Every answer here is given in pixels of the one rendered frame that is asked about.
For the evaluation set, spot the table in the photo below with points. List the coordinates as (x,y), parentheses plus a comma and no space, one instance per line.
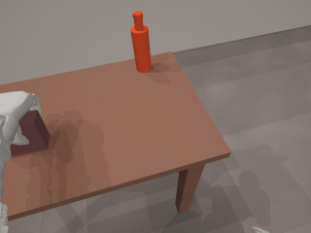
(112,127)

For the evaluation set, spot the left robot hand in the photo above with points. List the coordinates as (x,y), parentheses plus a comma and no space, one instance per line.
(17,104)

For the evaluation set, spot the sponge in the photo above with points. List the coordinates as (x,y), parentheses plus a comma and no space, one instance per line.
(35,131)

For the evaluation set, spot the robot left forearm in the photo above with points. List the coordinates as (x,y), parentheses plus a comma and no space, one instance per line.
(8,129)

